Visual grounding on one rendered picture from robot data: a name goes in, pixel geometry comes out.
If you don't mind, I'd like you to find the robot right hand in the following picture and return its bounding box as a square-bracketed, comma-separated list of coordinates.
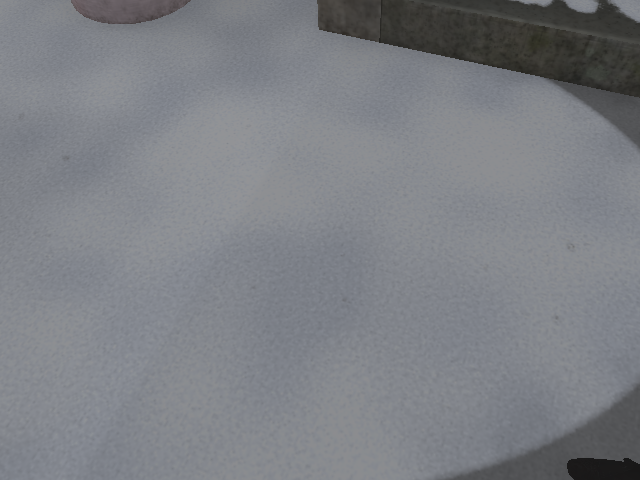
[567, 458, 640, 480]

